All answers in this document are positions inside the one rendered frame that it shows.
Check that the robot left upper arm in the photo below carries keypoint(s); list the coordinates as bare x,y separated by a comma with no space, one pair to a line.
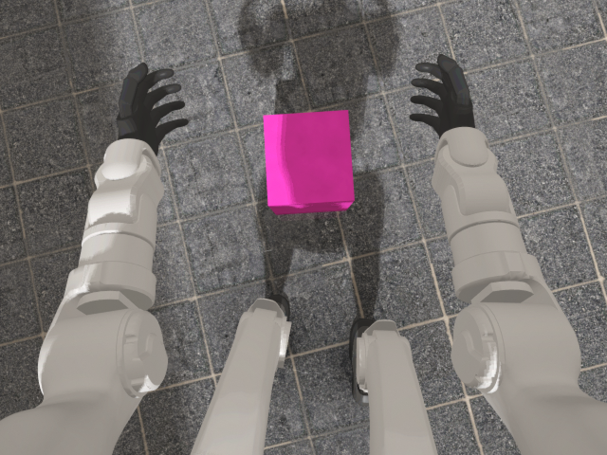
94,371

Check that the robot left forearm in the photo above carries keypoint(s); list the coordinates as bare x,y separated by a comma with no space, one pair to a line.
119,238

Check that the right robot shin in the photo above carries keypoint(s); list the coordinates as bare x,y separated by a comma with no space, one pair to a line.
385,325

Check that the robot right upper arm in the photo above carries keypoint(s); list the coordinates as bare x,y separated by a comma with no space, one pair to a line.
524,359

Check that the robot shin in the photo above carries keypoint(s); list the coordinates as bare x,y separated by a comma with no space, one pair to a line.
385,325
263,304

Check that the left robot hand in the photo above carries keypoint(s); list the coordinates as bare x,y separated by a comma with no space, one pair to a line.
136,118

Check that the carton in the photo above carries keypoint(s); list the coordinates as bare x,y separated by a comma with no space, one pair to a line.
308,162

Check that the left robot shin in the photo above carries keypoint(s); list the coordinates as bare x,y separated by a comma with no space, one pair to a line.
263,304

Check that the right robot hand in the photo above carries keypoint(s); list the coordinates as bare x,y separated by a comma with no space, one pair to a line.
455,107

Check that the robot right forearm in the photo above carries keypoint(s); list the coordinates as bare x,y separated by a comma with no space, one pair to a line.
490,258

